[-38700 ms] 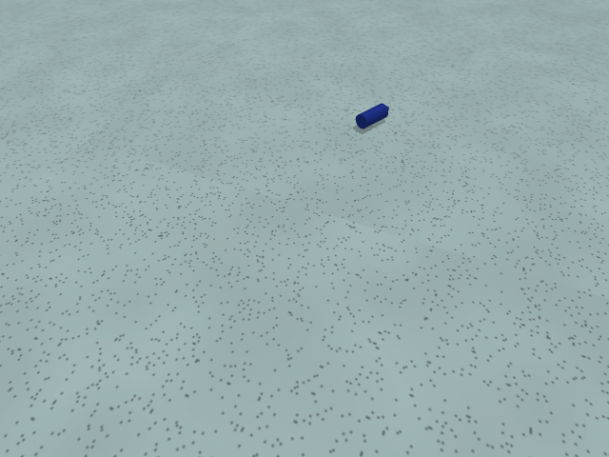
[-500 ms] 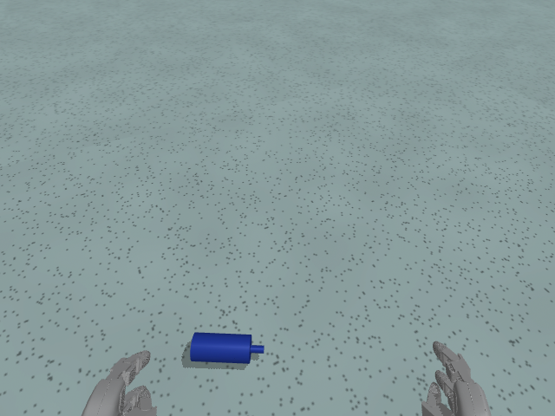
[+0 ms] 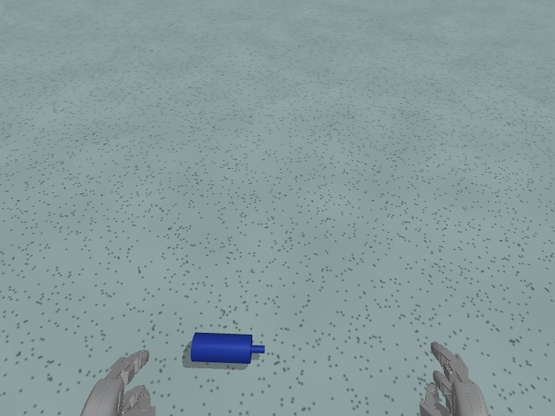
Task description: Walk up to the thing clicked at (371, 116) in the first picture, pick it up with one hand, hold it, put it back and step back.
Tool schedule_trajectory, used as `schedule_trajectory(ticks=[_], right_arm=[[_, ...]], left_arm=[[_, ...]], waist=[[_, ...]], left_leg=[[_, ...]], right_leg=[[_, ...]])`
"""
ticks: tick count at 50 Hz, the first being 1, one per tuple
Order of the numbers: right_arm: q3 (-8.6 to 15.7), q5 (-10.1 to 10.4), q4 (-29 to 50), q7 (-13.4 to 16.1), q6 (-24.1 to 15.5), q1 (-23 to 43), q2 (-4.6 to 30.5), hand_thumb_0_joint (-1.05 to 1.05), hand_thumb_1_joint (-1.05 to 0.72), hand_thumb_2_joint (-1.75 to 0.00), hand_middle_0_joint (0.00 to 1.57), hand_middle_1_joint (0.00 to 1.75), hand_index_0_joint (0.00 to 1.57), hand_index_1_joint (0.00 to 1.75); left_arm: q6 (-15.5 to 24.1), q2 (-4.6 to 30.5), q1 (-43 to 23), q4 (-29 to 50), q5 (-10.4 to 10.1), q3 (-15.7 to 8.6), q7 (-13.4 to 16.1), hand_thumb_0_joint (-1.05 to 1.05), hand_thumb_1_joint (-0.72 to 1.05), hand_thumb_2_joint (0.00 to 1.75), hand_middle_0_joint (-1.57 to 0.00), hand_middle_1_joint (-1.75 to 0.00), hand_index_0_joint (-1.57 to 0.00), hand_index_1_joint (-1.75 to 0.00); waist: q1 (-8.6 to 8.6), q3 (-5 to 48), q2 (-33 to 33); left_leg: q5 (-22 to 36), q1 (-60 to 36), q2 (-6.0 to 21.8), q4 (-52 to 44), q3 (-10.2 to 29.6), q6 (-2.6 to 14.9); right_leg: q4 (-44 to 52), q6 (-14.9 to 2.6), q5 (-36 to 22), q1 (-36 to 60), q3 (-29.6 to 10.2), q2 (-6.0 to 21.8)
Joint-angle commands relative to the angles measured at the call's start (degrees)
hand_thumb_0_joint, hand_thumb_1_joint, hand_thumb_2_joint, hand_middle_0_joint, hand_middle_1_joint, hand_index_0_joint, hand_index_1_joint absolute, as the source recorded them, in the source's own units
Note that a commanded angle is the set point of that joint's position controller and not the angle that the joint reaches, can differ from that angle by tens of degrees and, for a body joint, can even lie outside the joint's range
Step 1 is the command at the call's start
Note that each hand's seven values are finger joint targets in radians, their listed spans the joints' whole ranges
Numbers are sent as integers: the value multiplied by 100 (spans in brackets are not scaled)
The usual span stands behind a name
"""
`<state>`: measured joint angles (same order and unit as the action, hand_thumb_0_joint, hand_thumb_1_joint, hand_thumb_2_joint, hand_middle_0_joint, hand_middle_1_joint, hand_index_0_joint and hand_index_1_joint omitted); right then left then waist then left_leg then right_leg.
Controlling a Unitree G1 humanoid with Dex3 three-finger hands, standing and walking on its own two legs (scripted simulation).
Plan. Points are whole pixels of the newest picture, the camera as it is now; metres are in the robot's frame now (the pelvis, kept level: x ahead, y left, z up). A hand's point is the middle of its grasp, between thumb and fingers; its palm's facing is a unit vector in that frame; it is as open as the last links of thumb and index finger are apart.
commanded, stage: home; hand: left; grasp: from above
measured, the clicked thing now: (229, 348) +0.47 +0.15 -0.67
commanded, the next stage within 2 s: stand in 0.46 s
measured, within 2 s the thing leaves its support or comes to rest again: neither
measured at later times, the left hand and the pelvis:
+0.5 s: hand out of the picture +0.16 +0.18 -0.04, palm faces +0.04 -0.98 -0.20, open 7.4 cm; pelvis +0.00 +0.00 +0.00, yaw +0 degrees
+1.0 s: hand out of the picture +0.05 +0.24 -0.11, palm faces +0.06 -0.95 -0.32, open 7.4 cm; pelvis -0.01 +0.01 +0.05, yaw +1 degrees
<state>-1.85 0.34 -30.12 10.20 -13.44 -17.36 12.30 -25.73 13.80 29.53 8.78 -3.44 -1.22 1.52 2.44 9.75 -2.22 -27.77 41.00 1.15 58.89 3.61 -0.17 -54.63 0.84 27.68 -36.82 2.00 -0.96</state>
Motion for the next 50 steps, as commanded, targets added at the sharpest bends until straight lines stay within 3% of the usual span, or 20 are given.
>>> schedule_trajectory(ticks=[1, 9, 13, 15, 20, 24, 27, 28, 29, 30, 31, 33, 35, 38, 42, 45, 47, 50], right_arm=[[324, 8, 924, 97, -325, 370, 762, 0, -90, -90, 20, 30, 20, 30], [307, 14, 934, 83, -331, 427, 760, 0, -90, -90, 20, 30, 20, 30], [330, 13, 952, 82, -320, 373, 786, 0, -90, -90, 20, 30, 20, 30], [320, 18, 960, 89, -304, 397, 782, 0, -90, -90, 20, 30, 20, 30], [319, 13, 947, 87, -297, 358, 776, 0, -90, -90, 20, 30, 20, 30], [308, 19, 967, 89, -291, 444, 749, 0, -90, -90, 20, 30, 20, 30], [305, 20, 975, 74, -295, 423, 764, 0, -90, -90, 20, 30, 20, 30], [521, -632, -478, -268, 311, 871, 1329, 0, -90, -90, 20, 30, 20, 30], [621, -672, -558, -425, 534, 850, 1406, 0, -90, -90, 20, 30, 20, 30], [642, -703, -384, -514, 644, 849, 1447, 0, -90, -90, 20, 30, 20, 30], [644, -653, -464, -606, 697, 860, 1445, 0, -90, -90, 20, 30, 20, 30], [618, -412, -814, -794, 745, 722, 1323, 0, -90, -90, 20, 30, 20, 30], [655, -324, -990, -887, 781, 852, 1288, 0, -90, -90, 20, 30, 20, 30], [653, -334, -1316, -924, 891, 907, 1251, 0, -90, -90, 20, 30, 20, 30], [662, -343, -1665, -899, 1029, 933, 1340, 0, -90, -90, 20, 30, 20, 30], [647, -317, -1900, -879, 1089, 988, 1367, 0, -90, -90, 20, 30, 20, 30], [642, -293, -2085, -867, 1094, 1034, 1380, 0, -90, -90, 20, 30, 20, 30], [638, -247, -2329, -845, 1148, 963, 1428, 0, -90, -90, 20, 30, 20, 30]], left_arm=[[293, 524, -49, 1021, 45, -386, 32, 0, 90, 90, -20, -30, -20, -30], [286, 544, -165, 1070, 46, -386, 34, 0, 90, 90, -20, -30, -20, -30], [277, 571, -97, 1158, 46, -407, 37, 0, 90, 90, -20, -30, -20, -30], [283, 509, -130, 1077, 51, -318, 31, 0, 90, 90, -20, -30, -20, -30], [270, 565, -120, 1059, 39, -368, 20, 0, 90, 90, -20, -30, -20, -30], [275, 581, -180, 1060, 50, -400, 39, 0, 90, 90, -20, -30, -20, -30], [278, 548, -139, 1089, 52, -334, 26, 0, 90, 90, -20, -30, -20, -30], [1469, 1015, -1806, -922, 744, -404, 225, 0, 90, 90, -20, -30, -20, -30], [1859, 1116, -1342, -1995, 759, -511, 192, 0, 90, 90, -20, -30, -20, -30], [2061, 1142, -1329, -2196, 739, -466, 151, 0, 90, 90, -20, -30, -20, -30], [2202, 1220, -1278, -2488, 758, -400, 133, 0, 90, 90, -20, -30, -20, -30], [2295, 1173, -1624, -2955, 715, -407, 79, 0, 90, 90, -20, -30, -20, -30], [2348, 1108, -1684, -3470, 635, -419, 67, 0, 90, 90, -20, -30, -20, -30], [2484, 1092, -1871, -4210, 635, -415, 89, 0, 90, 90, -20, -30, -20, -30], [2573, 1061, -2021, -4918, 595, -407, 83, 0, 90, 90, -20, -30, -20, -30], [2603, 1059, -1979, -5418, 572, -388, 68, 0, 90, 90, -20, -30, -20, -30], [2626, 1101, -1842, -5729, 564, -370, 73, 0, 90, 90, -20, -30, -20, -30], [2647, 1191, -1946, -6037, 551, -357, 80, 0, 90, 90, -20, -30, -20, -30]], waist=[[-22, 451, -132], [-45, 226, -153], [-47, 525, -183], [4, 301, -82], [13, 441, -95], [-22, 193, -73], [-25, 320, -176], [-487, -990, 266], [-426, -492, 552], [-310, -463, 543], [-378, -343, 346], [-382, -281, 298], [-437, -204, 151], [-396, -396, 311], [-362, -788, 18], [-377, -946, 5], [-405, -870, -57], [-305, -1123, -19]], left_leg=[[1270, -741, -82, -1027, -40, 82], [956, -615, -75, -1092, -16, 84], [1284, -766, -77, -1038, -29, 79], [1249, -704, -68, -1039, -27, 90], [1272, -731, -99, -973, -67, 109], [863, -563, -102, -1068, -58, 106], [926, -653, -86, -1111, -17, 96], [2040, -670, 51, -1531, 226, 367], [1876, -1055, -25, -1497, 7, 435], [2042, -1324, -29, -1463, 151, 422], [2023, -1521, -2, -1565, 248, 441], [1731, -1823, -42, -1802, 123, 397], [2062, -2171, 41, -1976, 260, 387], [2048, -2358, 63, -2234, 308, 384], [1408, -2366, 176, -2942, 556, 382], [1249, -2416, 228, -3337, 651, 352], [1602, -2772, 263, -3421, 636, 315], [1450, -2875, 256, -3697, 595, 252]], right_leg=[[839, -129, -1115, 176, 147, -90], [885, -123, -861, 75, 148, -84], [814, -134, -1133, 182, 143, -87], [840, -123, -1104, 113, 156, -97], [890, -108, -1160, 164, 122, -73], [943, -112, -789, 63, 140, -78], [875, -128, -853, 107, 148, -86], [1203, -259, -897, 1336, -353, 389], [1426, -416, -775, 1399, -733, 497], [1489, -542, -1032, 1117, -917, 465], [1431, -502, -1220, 1410, -848, 492], [1507, -414, -1246, 1526, -810, 600], [1603, -309, -1457, 1573, -651, 535], [1918, -247, -1521, 1714, -651, 553], [2284, -196, -1182, 1972, -527, 480], [2602, -198, -1240, 2289, -492, 494], [2845, -197, -1482, 2456, -517, 551], [3136, -168, -1495, 2543, -532, 571]])
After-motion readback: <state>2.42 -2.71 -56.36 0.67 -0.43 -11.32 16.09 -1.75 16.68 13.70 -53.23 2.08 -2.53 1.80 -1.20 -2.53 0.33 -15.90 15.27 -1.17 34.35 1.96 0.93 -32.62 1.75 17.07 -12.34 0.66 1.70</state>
